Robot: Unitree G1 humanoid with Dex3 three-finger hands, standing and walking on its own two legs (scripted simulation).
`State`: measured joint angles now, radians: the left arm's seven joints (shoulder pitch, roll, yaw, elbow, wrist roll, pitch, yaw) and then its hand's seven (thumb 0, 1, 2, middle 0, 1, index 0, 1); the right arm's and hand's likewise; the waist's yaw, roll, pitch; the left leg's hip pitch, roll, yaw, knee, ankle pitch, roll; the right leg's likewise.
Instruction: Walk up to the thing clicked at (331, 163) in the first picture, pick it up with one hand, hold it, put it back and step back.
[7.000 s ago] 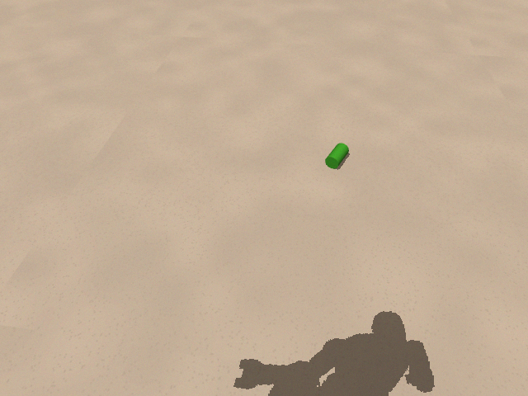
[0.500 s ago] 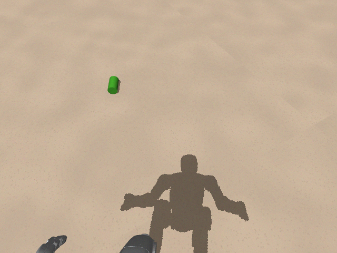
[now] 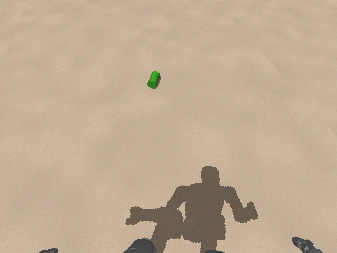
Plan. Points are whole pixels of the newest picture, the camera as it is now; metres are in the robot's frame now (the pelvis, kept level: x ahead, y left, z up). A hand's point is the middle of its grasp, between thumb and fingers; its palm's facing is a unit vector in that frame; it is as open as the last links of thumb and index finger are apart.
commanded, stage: walk up
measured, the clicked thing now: (153, 79) +1.48 +0.20 -0.71
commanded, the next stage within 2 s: stand in 0.92 s
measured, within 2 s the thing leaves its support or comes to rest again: neither
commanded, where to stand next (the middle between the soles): +0.07 -0.01 m, yaw +9 degrees
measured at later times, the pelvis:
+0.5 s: pelvis +0.00 +0.00 +0.01, yaw +8 degrees
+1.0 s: pelvis +0.00 -0.01 +0.03, yaw +10 degrees
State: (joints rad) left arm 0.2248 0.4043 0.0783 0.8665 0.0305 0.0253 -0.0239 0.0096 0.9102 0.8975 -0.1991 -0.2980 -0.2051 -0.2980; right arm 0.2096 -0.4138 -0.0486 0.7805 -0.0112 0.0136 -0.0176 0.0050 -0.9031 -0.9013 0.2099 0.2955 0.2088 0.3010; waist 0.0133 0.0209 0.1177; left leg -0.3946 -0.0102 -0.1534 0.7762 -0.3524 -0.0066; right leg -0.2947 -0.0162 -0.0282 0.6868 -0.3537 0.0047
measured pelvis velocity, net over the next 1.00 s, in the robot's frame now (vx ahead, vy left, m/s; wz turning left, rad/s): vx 0.00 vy -0.01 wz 0.17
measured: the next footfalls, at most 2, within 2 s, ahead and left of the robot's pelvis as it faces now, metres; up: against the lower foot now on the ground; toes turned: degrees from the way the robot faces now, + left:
left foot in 0.22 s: +0.05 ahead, +0.12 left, +0.00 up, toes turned +4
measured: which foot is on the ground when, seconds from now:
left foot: up 0.00-0.20, down 0.22-1.00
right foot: down 0.00-1.00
